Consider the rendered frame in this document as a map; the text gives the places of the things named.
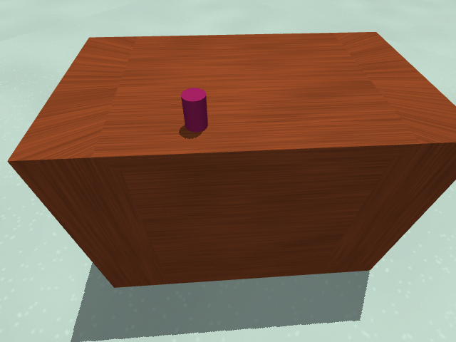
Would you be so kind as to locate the can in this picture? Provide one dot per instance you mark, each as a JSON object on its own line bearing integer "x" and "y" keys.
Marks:
{"x": 194, "y": 104}

